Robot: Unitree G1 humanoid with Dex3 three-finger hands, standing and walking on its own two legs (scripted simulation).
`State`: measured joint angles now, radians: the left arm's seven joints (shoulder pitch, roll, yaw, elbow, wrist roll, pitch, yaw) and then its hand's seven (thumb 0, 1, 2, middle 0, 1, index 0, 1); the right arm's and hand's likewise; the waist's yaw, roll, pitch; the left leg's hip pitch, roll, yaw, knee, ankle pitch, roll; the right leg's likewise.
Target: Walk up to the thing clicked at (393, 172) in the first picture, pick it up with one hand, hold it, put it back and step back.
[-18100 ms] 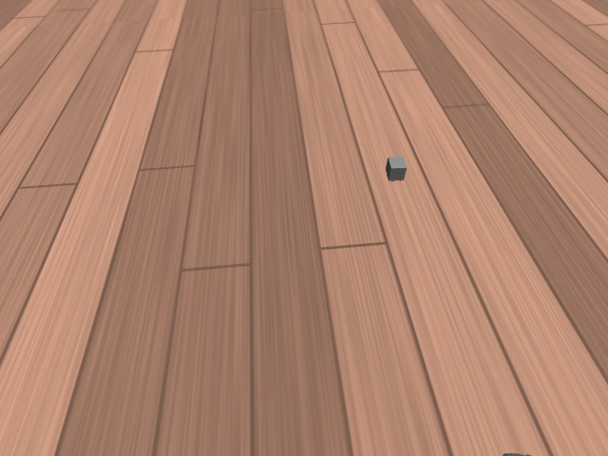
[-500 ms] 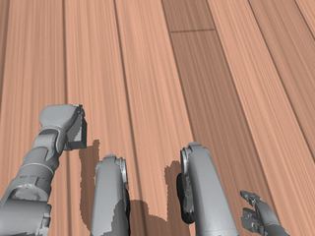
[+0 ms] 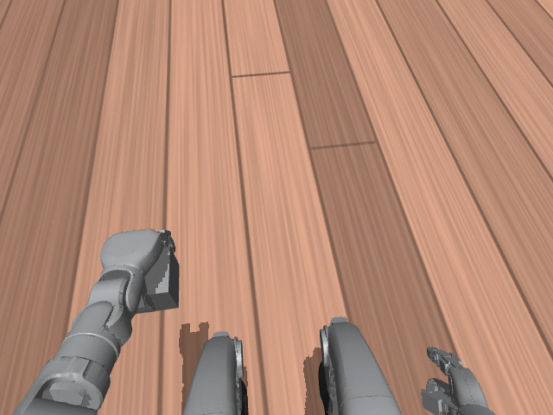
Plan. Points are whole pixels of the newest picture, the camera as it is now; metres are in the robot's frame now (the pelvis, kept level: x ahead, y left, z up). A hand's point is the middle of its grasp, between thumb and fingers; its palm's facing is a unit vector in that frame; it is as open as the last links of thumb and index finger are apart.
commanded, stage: lift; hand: left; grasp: from above
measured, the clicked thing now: (152, 280) +0.34 +0.22 -0.13
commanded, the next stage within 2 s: hold in 0.62 s
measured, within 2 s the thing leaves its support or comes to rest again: neither
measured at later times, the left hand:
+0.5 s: hand (123, 245) +0.35 +0.21 +0.02, palm faces -0.45 -0.07 -0.89, open 11.2 cm
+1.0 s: hand (110, 222) +0.36 +0.21 +0.07, palm faces -0.47 -0.05 -0.88, open 11.2 cm
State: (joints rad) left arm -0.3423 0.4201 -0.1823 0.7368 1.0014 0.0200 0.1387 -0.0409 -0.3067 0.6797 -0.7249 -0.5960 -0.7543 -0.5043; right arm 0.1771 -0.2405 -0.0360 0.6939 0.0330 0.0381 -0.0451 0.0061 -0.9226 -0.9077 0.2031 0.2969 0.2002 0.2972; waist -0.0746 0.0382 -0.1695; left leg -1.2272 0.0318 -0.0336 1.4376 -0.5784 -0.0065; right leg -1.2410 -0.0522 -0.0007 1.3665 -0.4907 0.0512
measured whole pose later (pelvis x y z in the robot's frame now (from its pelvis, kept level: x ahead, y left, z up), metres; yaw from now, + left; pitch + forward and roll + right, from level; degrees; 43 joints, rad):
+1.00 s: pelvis +0.06 +0.00 +0.13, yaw -1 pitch +6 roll +0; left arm -0.28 0.38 -0.23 0.76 1.01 0.00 0.06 -0.04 -0.27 0.66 -0.70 -0.59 -0.72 -0.53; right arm 0.23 -0.25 -0.05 0.70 0.04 0.07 -0.04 0.01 -0.91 -0.90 0.20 0.30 0.20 0.30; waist -0.02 0.03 -0.06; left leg -0.43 0.03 0.03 0.69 -0.36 -0.01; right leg -0.47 -0.05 0.02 0.65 -0.28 0.05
